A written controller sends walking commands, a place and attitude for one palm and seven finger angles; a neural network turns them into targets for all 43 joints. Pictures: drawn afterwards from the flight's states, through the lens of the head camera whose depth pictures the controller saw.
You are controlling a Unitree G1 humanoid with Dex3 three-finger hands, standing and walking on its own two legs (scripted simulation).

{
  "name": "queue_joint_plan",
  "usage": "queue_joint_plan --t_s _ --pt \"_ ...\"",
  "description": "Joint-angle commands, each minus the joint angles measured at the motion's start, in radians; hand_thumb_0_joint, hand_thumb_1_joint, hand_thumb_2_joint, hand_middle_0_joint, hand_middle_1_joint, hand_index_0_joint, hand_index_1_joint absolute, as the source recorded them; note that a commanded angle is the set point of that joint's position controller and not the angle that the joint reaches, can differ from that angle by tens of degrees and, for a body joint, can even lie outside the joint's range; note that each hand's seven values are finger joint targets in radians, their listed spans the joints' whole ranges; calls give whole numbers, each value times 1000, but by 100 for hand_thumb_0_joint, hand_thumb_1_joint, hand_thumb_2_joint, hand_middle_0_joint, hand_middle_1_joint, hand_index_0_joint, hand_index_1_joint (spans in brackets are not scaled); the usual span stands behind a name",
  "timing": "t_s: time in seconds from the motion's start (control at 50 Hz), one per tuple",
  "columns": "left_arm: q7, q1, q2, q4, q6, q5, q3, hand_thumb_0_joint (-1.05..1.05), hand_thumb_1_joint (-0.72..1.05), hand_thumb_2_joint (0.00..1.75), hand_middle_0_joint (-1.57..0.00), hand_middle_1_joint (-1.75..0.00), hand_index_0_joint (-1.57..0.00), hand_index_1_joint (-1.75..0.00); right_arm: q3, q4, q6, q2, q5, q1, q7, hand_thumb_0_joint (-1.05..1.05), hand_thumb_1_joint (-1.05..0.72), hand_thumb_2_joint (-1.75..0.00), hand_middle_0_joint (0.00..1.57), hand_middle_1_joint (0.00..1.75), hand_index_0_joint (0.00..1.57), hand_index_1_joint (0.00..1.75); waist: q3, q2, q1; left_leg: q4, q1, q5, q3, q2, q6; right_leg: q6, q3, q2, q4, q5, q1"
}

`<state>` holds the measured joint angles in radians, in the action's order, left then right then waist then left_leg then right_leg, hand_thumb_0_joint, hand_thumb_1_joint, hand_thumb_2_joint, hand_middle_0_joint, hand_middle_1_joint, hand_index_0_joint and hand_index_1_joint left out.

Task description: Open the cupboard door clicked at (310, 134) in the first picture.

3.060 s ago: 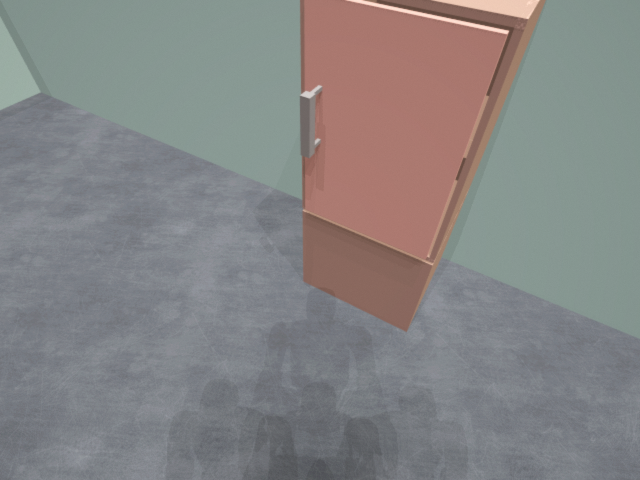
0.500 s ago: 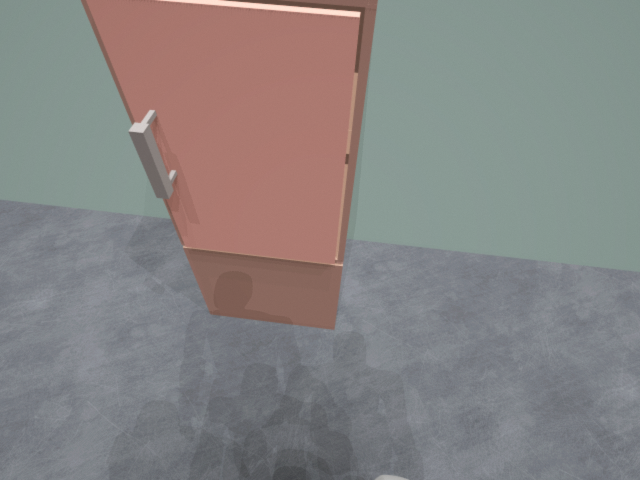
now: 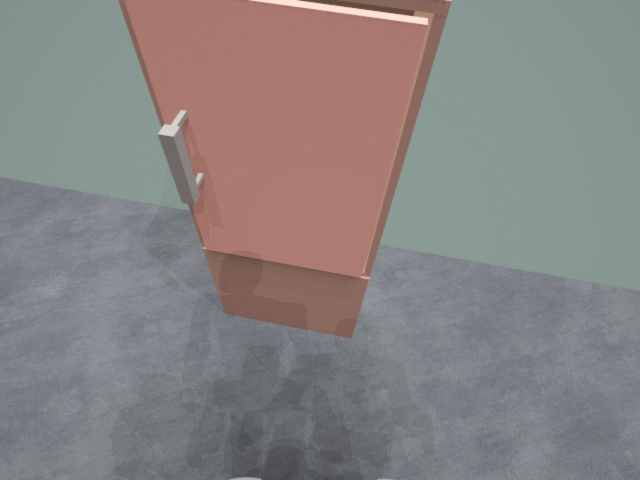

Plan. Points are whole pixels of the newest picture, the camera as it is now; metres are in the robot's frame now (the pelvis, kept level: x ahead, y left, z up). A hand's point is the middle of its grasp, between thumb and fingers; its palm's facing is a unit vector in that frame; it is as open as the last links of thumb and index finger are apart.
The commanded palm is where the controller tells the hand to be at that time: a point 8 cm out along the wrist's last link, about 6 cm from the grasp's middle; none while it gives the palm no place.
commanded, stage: come to a stop and stand still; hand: left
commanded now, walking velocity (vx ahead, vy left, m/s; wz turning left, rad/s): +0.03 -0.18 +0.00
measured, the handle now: (186, 158) +0.60 +0.28 +0.00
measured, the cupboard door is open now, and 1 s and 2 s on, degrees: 0 0 0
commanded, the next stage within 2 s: look again from close up in 0.88 s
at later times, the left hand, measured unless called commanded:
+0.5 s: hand out of the picture -0.01 +0.13 -0.16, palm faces +0.00 -0.98 -0.19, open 7.3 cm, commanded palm none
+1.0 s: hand out of the picture +0.01 +0.13 -0.17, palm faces +0.02 -0.98 -0.18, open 7.4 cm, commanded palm none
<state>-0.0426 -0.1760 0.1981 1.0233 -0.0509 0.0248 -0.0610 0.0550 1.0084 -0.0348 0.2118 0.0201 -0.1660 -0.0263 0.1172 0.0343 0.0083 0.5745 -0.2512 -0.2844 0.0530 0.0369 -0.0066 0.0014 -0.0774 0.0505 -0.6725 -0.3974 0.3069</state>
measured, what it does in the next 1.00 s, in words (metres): steps on the spot: right foot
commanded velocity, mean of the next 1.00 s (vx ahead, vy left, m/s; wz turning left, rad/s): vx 0.03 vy -0.01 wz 0.00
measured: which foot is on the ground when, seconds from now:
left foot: down 0.00-1.00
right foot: up 0.00-0.28, down 0.30-1.00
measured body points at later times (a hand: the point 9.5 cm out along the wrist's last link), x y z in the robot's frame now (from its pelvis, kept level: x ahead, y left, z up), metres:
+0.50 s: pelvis -0.01 -0.04 +0.01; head +0.01 -0.05 +0.46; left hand -0.01 +0.18 -0.14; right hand -0.02 -0.26 -0.15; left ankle +0.00 +0.12 -0.73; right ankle -0.06 -0.14 -0.73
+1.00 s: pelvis +0.02 -0.04 +0.01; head +0.03 -0.03 +0.46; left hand +0.01 +0.18 -0.15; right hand +0.00 -0.25 -0.15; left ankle +0.00 +0.12 -0.73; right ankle -0.06 -0.14 -0.73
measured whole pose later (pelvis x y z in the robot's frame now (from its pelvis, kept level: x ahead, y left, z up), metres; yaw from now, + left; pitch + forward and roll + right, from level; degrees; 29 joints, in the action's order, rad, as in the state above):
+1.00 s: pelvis +0.02 -0.04 +0.01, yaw -1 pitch -1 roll +0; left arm -0.04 -0.29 0.12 1.13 0.01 0.02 -0.02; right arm 0.01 1.14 -0.01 0.13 0.01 -0.28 -0.04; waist 0.04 0.01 -0.01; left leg 0.46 -0.18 -0.26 0.04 0.08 -0.05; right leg -0.01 -0.01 -0.01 -0.39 -0.33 0.05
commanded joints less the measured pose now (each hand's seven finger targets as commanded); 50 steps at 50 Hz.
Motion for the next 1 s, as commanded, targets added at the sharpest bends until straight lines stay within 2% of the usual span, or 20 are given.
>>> queue_joint_plan --t_s 0.0,0.02,0.06,0.1,0.16,0.18,0.22,0.24,0.26,0.28,0.32,0.34,0.38,0.44,0.52,0.64,0.82,0.94,0.96,0.98 --pt "5 -25 91 -70 -7 -6 -22 0 90 90 -20 -30 -20 -30 9 -39 14 161 14 -78 -32 0 -90 -90 20 30 20 30 -80 -241 -19 -229 38 718 -259 317 211 -5 147 -40 -378 -148 98" --pt "11 -53 92 -59 -3 -5 -21 0 90 90 -20 -30 -20 -30 2 -53 18 148 14 -48 -33 0 -90 -90 20 30 20 30 -84 -202 -3 -213 64 670 -231 297 203 1 138 -38 -367 -119 114" --pt "23 -64 87 -58 -1 -8 -18 0 90 90 -20 -30 -20 -30 6 -60 18 161 13 -39 -33 0 -90 -90 20 30 20 30 -122 -178 -7 -224 120 542 -212 277 190 11 126 -39 -310 -87 112" --pt "32 -53 84 -60 -4 -5 -15 0 90 90 -20 -30 -20 -30 12 -52 15 170 13 -57 -31 0 -90 -90 20 30 20 30 -119 -197 -26 -266 113 345 -221 268 176 12 106 -40 -251 -71 95" --pt "39 -53 63 -58 6 -4 -1 0 90 90 -20 -30 -20 -30 19 -42 14 172 15 -64 -23 0 -90 -90 20 30 20 30 -121 -221 -37 -283 110 203 -228 259 162 5 69 -32 -58 -69 28" --pt "40 -70 60 -48 10 -5 3 0 90 90 -20 -30 -20 -30 19 -35 14 173 13 -60 -20 0 -90 -90 20 30 20 30 -116 -225 -32 -279 87 162 -217 245 149 3 54 -37 19 -34 -18" --pt "37 -133 59 -10 25 -3 7 0 90 90 -20 -30 -20 -30 15 -23 15 149 0 -58 -12 0 -90 -90 20 30 20 30 -110 -159 -5 -231 11 68 -162 178 97 3 37 -48 251 153 -161" --pt "31 -155 83 -1 36 -1 9 0 90 90 -20 -30 -20 -30 9 -23 17 111 -7 -65 -7 0 -90 -90 20 30 20 30 -99 -75 -3 -175 -29 7 -115 112 52 -11 117 -1 357 170 -198" --pt "26 -140 123 5 48 0 9 0 90 90 -20 -30 -20 -30 -4 -26 16 60 -14 -66 -2 0 -90 -90 20 30 20 30 -78 36 -21 -128 -36 -81 -48 43 6 -53 254 119 428 77 -137" --pt "27 -109 162 4 53 -2 12 0 90 90 -20 -30 -20 -30 -14 -24 15 42 -11 -77 9 0 -90 -90 20 30 20 30 -68 42 -39 -119 36 -64 -27 9 -6 -81 288 171 471 -39 -29" --pt "25 -88 132 23 72 -4 15 0 90 90 -20 -30 -20 -30 -21 8 21 38 0 -81 10 0 -90 -90 20 30 20 30 -68 150 -33 -115 73 50 -18 9 -6 -82 258 114 451 137 -43" --pt "23 -87 117 33 76 -9 23 0 90 90 -20 -30 -20 -30 -24 29 29 43 0 -97 9 0 -90 -90 20 30 20 30 -49 133 -37 -132 76 101 -25 17 -6 -77 233 108 425 248 -62" --pt "18 -109 95 48 79 -14 27 0 90 90 -20 -30 -20 -30 -28 62 39 44 -4 -136 6 0 -90 -90 20 30 20 30 -65 89 -33 -168 104 181 -32 37 -5 -56 189 81 386 369 -109" --pt "13 -136 74 65 73 -16 27 0 90 90 -20 -30 -20 -30 -31 94 36 34 -6 -152 0 0 -90 -90 20 30 20 30 -43 23 -26 -177 120 206 -29 48 -6 -47 160 64 381 349 -110" --pt "9 -159 53 82 65 -17 27 0 90 90 -20 -30 -20 -30 -37 119 35 23 -9 -176 -10 0 -90 -90 20 30 20 30 -22 -22 -18 -195 118 236 -37 63 -1 -42 136 45 379 348 -133" --pt "5 -188 35 95 63 -18 27 0 90 90 -20 -30 -20 -30 -37 131 35 11 -8 -203 -20 0 -90 -90 20 30 20 30 -45 -31 -18 -186 132 273 -36 68 -1 -43 127 46 363 431 -167" --pt "1 -203 25 95 60 -15 24 0 90 90 -20 -30 -20 -30 -35 123 36 6 -11 -212 -27 0 -90 -90 20 30 20 30 -50 -14 -17 -174 145 312 -32 74 3 -39 113 39 348 485 -182" --pt "1 -201 33 92 58 -14 26 0 90 90 -20 -30 -20 -30 -32 116 34 14 -9 -194 -27 0 -90 -90 20 30 20 30 -31 -26 -16 -175 146 324 -35 73 3 -36 115 43 343 489 -170" --pt "-38 -280 60 105 108 1 32 0 90 90 -20 -30 -20 -30 -29 29 61 37 -18 -42 -6 0 -90 -90 20 30 20 30 -24 -6 42 97 26 267 22 58 -16 30 221 123 337 982 -120" --pt "-33 -240 112 53 118 0 21 0 90 90 -20 -30 -20 -30 -34 -16 54 -25 -14 -86 2 0 -90 -90 20 30 20 30 -62 53 -16 92 -71 -64 -22 14 7 -16 224 158 261 1118 -218"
